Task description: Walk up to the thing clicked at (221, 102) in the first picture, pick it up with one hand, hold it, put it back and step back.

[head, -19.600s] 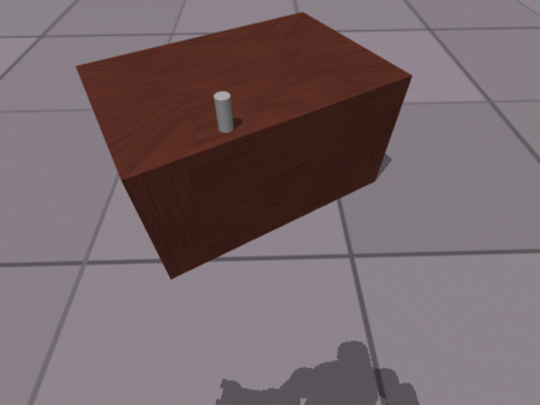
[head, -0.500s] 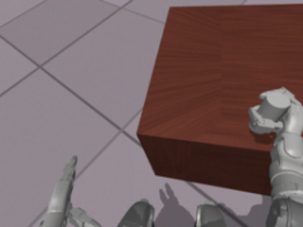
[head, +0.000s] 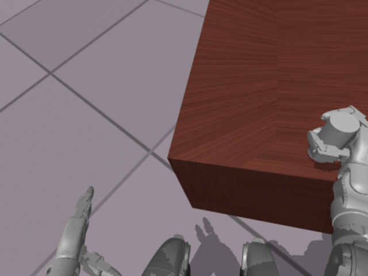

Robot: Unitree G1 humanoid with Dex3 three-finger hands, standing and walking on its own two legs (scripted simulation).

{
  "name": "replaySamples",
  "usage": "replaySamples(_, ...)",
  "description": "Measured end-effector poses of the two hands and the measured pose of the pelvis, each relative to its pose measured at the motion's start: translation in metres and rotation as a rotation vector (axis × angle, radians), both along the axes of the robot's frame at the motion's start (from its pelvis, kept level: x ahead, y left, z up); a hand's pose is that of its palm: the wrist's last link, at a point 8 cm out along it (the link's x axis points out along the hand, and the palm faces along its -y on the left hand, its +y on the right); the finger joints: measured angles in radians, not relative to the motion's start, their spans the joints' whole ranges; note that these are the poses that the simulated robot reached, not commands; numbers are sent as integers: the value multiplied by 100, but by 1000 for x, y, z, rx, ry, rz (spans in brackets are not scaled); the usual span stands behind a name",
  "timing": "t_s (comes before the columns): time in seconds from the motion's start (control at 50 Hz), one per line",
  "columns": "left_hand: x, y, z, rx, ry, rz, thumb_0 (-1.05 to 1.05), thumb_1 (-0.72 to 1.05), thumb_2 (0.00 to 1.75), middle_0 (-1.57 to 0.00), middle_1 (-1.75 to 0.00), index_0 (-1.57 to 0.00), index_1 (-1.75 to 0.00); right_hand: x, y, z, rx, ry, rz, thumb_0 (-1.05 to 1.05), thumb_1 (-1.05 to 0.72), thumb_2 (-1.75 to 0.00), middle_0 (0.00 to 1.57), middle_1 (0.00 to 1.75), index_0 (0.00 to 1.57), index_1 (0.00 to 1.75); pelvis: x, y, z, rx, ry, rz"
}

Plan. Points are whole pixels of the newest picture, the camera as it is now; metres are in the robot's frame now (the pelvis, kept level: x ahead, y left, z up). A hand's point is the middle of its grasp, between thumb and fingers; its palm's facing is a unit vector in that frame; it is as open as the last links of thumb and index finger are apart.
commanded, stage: lower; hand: right
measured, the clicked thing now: (330, 139) +0.43 -0.23 +0.00
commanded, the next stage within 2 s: loosen in 0.16 s
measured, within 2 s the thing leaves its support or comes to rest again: rests again in 0.04 s
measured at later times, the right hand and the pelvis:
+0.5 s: hand (325, 139) +0.43 -0.23 -0.01, palm faces +0.22 +0.98 +0.01, open 7.4 cm; pelvis +0.00 +0.00 -0.01, yaw +0 degrees
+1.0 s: hand (323, 138) +0.43 -0.22 -0.01, palm faces +0.22 +0.98 +0.01, open 13.3 cm; pelvis +0.00 +0.00 -0.01, yaw +0 degrees
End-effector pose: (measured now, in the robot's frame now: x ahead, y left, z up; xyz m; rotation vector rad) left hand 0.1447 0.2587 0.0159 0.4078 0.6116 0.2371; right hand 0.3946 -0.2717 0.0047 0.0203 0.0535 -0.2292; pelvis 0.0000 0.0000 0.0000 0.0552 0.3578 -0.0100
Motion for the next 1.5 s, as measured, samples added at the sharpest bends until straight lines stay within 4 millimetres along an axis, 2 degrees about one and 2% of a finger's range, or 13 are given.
replaySamples(0.18,3,0,-2,11,5,-6,-1,-53,5,-5,-5,-5,-5,2,0,-9,-11,-7,10,2,10,-118,88,121,85,120,1,2,-6,2,17,-2)
replaySamples(0.38,4,2,-2,19,-4,-12,-1,-52,4,-5,-5,-5,-4,1,-1,-10,-11,-24,8,2,10,-115,91,116,88,115,0,2,-10,5,23,-3)
replaySamples(0.52,0,0,-2,10,-4,-14,-1,-50,3,-6,-5,-6,-4,0,-2,-10,-11,-19,9,1,9,-90,98,100,95,99,-2,2,-11,6,22,-4)
replaySamples(0.64,-3,0,-2,15,-4,-7,-1,-51,4,-6,-5,-6,-5,0,0,-11,-9,-12,17,0,15,-66,99,85,97,85,-4,2,-11,6,22,-3)
replaySamples(0.82,-5,0,-2,18,-6,-4,-1,-52,5,-5,-6,-6,-5,1,2,-12,-9,-13,15,-1,31,-40,86,63,85,64,-6,1,-12,6,20,-1)
replaySamples(1.02,-4,-1,1,24,-7,-3,-1,-52,5,-5,-6,-6,-5,3,0,-10,-13,-19,11,-1,40,-30,59,45,59,46,-4,0,-12,6,21,0)
replaySamples(1.1,0,1,16,35,-33,-9,-1,-51,4,-6,-6,-6,-5,2,-7,4,-30,-34,4,-1,41,-28,46,38,46,39,-2,1,-6,5,-1,0)
replaySamples(1.2,2,9,35,54,-51,3,-1,-51,4,-6,-5,-6,-5,0,-26,40,-36,-72,-34,-1,44,-20,30,25,29,26,4,1,8,4,-37,-7)
replaySamples(1.26,2,11,31,36,-32,13,-1,-51,4,-6,-5,-6,-5,2,-42,64,-50,-90,-56,-1,49,-15,21,18,21,19,6,0,15,3,-53,-13)
replaySamples(1.32,4,6,16,-8,5,13,-1,-52,4,-5,-5,-6,-5,6,-58,85,-69,-93,-63,-1,53,-10,15,13,15,14,5,0,20,1,-58,-14)
replaySamples(1.4,8,-6,2,-73,23,3,-1,-51,3,-6,-5,-6,-4,16,-73,104,-70,-66,-45,-1,55,-7,10,9,9,9,4,-2,23,-1,-57,-18)
replaySamples(1.5,11,-13,14,-122,19,5,-1,-51,4,-6,-6,-7,-5,21,-86,113,-154,117,-72,-1,52,-6,8,6,7,7,9,-5,36,-11,-82,-10)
